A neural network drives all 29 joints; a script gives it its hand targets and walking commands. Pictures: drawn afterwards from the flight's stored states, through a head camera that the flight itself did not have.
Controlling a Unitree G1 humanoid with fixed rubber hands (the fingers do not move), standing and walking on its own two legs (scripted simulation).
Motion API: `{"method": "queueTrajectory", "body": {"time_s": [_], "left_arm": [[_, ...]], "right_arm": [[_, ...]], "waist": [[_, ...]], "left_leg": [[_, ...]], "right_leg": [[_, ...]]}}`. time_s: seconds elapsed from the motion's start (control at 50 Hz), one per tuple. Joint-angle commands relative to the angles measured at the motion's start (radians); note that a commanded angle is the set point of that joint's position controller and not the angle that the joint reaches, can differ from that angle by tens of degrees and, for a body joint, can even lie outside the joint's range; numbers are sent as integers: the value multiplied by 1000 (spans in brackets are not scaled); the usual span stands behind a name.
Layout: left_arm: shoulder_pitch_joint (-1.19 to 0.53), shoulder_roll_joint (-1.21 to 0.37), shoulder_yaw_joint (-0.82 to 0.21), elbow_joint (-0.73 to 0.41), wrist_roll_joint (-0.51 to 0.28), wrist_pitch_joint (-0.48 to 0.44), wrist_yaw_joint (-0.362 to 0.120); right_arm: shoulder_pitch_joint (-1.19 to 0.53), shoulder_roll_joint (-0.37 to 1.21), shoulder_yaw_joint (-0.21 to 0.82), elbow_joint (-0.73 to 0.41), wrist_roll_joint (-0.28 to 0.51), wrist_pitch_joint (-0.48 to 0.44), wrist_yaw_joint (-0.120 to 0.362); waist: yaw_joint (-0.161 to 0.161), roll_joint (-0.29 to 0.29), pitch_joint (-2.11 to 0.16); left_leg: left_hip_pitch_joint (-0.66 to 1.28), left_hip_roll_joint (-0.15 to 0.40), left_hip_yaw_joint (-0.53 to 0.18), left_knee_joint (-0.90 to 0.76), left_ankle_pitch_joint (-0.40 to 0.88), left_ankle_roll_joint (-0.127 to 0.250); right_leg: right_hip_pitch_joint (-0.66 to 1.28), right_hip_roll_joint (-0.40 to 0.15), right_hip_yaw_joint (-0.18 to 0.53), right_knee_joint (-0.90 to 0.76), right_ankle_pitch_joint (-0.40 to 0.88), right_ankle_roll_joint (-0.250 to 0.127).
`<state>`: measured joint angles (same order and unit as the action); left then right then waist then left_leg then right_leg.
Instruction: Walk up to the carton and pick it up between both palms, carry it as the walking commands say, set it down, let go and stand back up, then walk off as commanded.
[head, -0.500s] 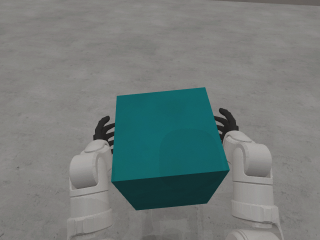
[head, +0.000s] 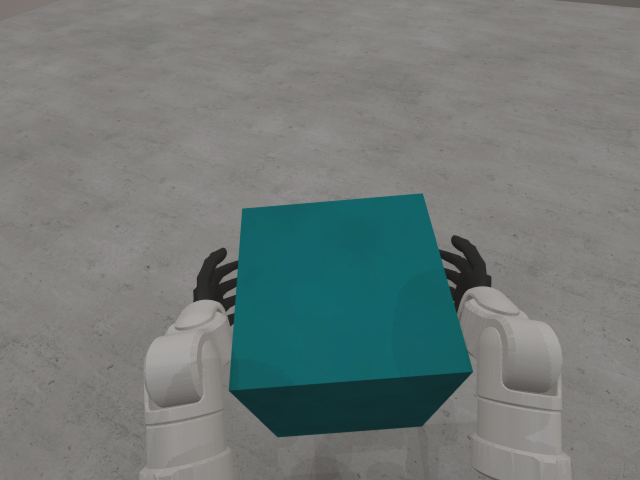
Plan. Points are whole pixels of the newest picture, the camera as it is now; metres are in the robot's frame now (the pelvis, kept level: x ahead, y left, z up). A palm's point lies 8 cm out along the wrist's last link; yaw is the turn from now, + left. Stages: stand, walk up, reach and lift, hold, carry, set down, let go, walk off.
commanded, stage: carry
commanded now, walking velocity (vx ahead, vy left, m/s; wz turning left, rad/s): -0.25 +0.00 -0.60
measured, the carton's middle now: (341, 329) +0.32 -0.02 +0.03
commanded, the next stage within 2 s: none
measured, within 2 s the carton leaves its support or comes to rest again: neither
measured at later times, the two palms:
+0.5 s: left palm out of the picture +0.12 +0.10 +0.09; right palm out of the picture +0.04 -0.19 +0.07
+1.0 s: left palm out of the picture -0.05 +0.15 +0.10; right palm out of the picture -0.18 -0.12 +0.11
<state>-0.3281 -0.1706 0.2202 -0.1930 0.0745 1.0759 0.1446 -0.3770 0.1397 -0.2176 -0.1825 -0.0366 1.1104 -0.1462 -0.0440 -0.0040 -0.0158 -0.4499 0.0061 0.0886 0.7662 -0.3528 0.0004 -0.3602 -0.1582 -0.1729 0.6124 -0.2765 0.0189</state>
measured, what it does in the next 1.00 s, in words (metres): walks backwards, turning right: left foot, then right foot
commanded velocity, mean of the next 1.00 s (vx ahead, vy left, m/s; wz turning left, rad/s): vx -0.25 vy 0.00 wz -0.60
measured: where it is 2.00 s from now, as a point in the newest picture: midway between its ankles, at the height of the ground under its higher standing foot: outside the picture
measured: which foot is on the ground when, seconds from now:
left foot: up 0.00-0.02, down 0.04-0.38, up 0.40-0.78, down 0.80-1.00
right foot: down 0.00-0.06, up 0.08-0.36, down 0.38-0.82, up 0.84-1.00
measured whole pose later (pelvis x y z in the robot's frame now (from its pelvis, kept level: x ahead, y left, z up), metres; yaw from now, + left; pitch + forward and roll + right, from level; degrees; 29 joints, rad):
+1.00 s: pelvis -0.33 +0.12 +0.01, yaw -28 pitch +3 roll -4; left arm -0.05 -0.13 0.05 -0.44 0.05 1.20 0.14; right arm -0.01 0.13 -0.06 -0.47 -0.04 1.18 -0.14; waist 0.03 0.01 -0.10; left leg -0.29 0.11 0.16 0.49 -0.25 0.03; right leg -0.74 0.01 -0.01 1.32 -0.31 0.06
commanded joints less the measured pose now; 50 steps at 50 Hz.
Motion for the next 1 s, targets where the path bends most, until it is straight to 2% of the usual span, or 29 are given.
{"method": "queueTrajectory", "body": {"time_s": [0.0, 0.02, 0.04, 0.06, 0.08, 0.12, 0.16, 0.2, 0.3, 0.34, 0.36, 0.38, 0.4, 0.42, 0.46, 0.5, 0.64, 0.68, 0.72, 0.76, 0.78, 0.8, 0.82, 0.84, 0.86, 0.88, 0.92, 0.94, 0.98], "left_arm": [[-296, -778, -644, -110, -216, 26, -84], [-239, -783, -657, -128, -224, 34, -91], [-152, -780, -667, -153, -230, 44, -102], [-186, -789, -716, -239, -260, 49, -113], [-206, -815, -746, -269, -279, 52, -122], [-259, -853, -806, -335, -326, 52, -136], [-267, -860, -837, -363, -350, 57, -147], [-250, -863, -854, -383, -369, 61, -156], [-149, -807, -821, -354, -354, 91, -163], [-129, -799, -799, -315, -337, 106, -168], [-128, -798, -791, -301, -331, 111, -171], [-120, -784, -778, -292, -320, 111, -172], [-85, -807, -753, -253, -301, 103, -178], [-122, -814, -752, -260, -303, 106, -181], [-160, -815, -743, -297, -290, 94, -177], [-153, -826, -729, -312, -281, 84, -169], [-52, -759, -703, -299, -253, 92, -162], [-61, -751, -705, -308, -259, 92, -165], [-76, -749, -709, -312, -268, 92, -169], [-71, -757, -728, -299, -282, 93, -171], [-67, -759, -744, -283, -289, 96, -171], [-96, -766, -763, -306, -304, 93, -171], [-221, -784, -805, -412, -337, 86, -173], [-266, -798, -823, -420, -334, 90, -168], [-281, -814, -834, -425, -341, 89, -166], [-259, -835, -827, -414, -343, 88, -161], [-186, -830, -816, -357, -335, 98, -151], [-175, -828, -826, -361, -341, 97, -145], [-157, -808, -835, -384, -340, 99, -135]], "right_arm": [[-298, 851, 694, -105, 227, 11, 88], [-237, 846, 699, -136, 223, 21, 95], [-140, 840, 700, -165, 219, 31, 102], [-96, 857, 696, -198, 220, 20, 107], [-100, 871, 703, -251, 227, 19, 115], [-108, 869, 711, -326, 224, 13, 126], [-74, 856, 710, -338, 210, 13, 130], [-51, 848, 713, -360, 205, 11, 130], [-19, 808, 746, -369, 206, 34, 127], [-13, 799, 763, -346, 207, 47, 130], [-26, 795, 769, -343, 210, 52, 132], [-64, 792, 772, -352, 218, 55, 136], [-122, 790, 808, -394, 230, 63, 143], [-137, 831, 818, -345, 244, 71, 154], [-173, 884, 854, -361, 283, 67, 161], [-189, 904, 865, -385, 305, 61, 158], [-84, 874, 829, -330, 289, 70, 141], [-71, 876, 813, -321, 281, 69, 137], [-60, 875, 792, -314, 272, 64, 135], [-40, 863, 767, -301, 260, 58, 136], [-19, 859, 761, -283, 257, 55, 139], [-41, 855, 758, -297, 258, 50, 143], [-69, 875, 745, -331, 261, 32, 147], [-85, 853, 734, -344, 265, 37, 151], [-130, 851, 738, -373, 271, 36, 148], [-154, 843, 741, -393, 269, 36, 148], [-104, 800, 722, -381, 244, 44, 144], [-78, 788, 717, -383, 240, 45, 142], [-34, 776, 708, -385, 238, 47, 140]], "waist": [[26, -200, -418], [27, -163, -439], [30, 20, -473], [26, 244, -440], [24, 258, -438], [25, 176, -411], [30, 164, -370], [35, 145, -349], [44, 170, -331], [52, 166, -326], [56, 103, -308], [70, -138, -276], [66, -404, -231], [59, -242, -209], [49, -100, -226], [41, -128, -248], [53, -171, -310], [52, -209, -329], [50, -265, -360], [52, -284, -398], [46, -197, -394], [48, 13, -360], [44, 344, -231], [49, 252, -143], [50, 127, -109], [63, 92, -113], [64, 97, -161], [58, 112, -189], [58, 152, -224]], "left_leg": [[173, 1, 55, -341, 264, 1], [310, 77, -9, -343, 380, 2], [513, 251, -151, -231, 989, 36], [532, 344, -220, -188, 1335, 127], [515, 363, -227, -198, 1373, 169], [422, 373, -190, -237, 1126, 205], [304, 349, -123, -303, 766, 202], [243, 330, -88, -347, 497, 189], [177, 349, -76, -369, 279, 162], [134, 351, -53, -332, 194, 120], [58, 314, -13, -244, 117, 64], [-146, 214, 74, -8, -3, -11], [-298, 75, 45, 264, -280, -58], [-279, 87, -72, 444, -252, -52], [-230, 75, -87, 505, -58, -30], [-202, 61, -60, 512, 22, -42], [-69, -10, -41, 212, -108, -25], [53, -58, -7, 60, -150, -2], [211, -110, 50, -140, -176, 19], [389, -113, 112, -426, -133, 21], [503, -39, 45, -548, -87, 17], [513, 159, -140, -614, -204, 61], [229, 485, -389, -600, -228, 171], [79, 580, -348, -662, -64, 232], [7, 526, -238, -639, 16, 214], [-21, 439, -112, -595, 67, 159], [54, 311, 19, -468, 236, 115], [113, 290, 45, -412, 356, 116], [225, 271, 76, -308, 563, 111]], "right_leg": [[293, -123, 99, 28, 801, -63], [171, -112, 112, 54, 663, -20], [-27, -61, 85, 138, 323, 41], [-156, 32, 7, 183, -121, 86], [-180, 55, 50, 334, -351, 68], [-222, 74, 115, 534, -333, 37], [-220, 62, 123, 614, -253, 25], [-195, 64, 106, 583, -215, 21], [-51, 105, 40, 239, -217, -1], [55, 114, 19, 8, -112, -25], [136, 79, 81, -128, -37, -34], [245, -116, 370, -282, 26, -63], [110, -351, 701, -346, 300, -214], [49, -283, 581, -322, 366, -220], [-3, -152, 390, -311, 132, -132], [11, -87, 328, -307, 45, -96], [92, -102, 481, -420, -37, -104], [66, -77, 472, -487, -58, -55], [55, -23, 427, -557, -35, 23], [59, 42, 363, -579, 25, 109], [-17, 83, 310, -485, 74, 127], [-168, 181, 191, -317, 86, 139], [-343, 186, 72, 119, -169, 81], [-394, 146, 134, 444, -206, 56], [-375, 135, 196, 630, -177, 44], [-357, 138, 205, 733, -116, 40], [-328, 162, 185, 835, -21, 24], [-329, 166, 166, 855, -21, 34], [-330, 146, 127, 710, -59, 50]]}}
